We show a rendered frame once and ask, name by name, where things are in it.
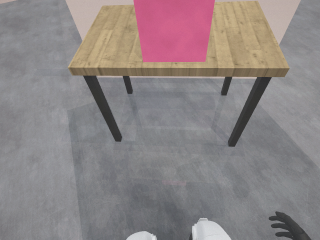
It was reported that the table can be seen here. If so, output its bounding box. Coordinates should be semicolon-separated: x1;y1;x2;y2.
68;1;290;147

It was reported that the robot right thigh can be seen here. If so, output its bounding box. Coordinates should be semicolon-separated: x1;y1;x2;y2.
192;220;231;240

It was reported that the right robot hand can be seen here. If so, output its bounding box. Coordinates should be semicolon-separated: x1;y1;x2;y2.
268;211;311;240

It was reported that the robot right shin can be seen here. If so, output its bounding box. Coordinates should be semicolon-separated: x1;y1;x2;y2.
198;218;208;222

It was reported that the carton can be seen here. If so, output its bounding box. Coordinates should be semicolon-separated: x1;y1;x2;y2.
133;0;215;62

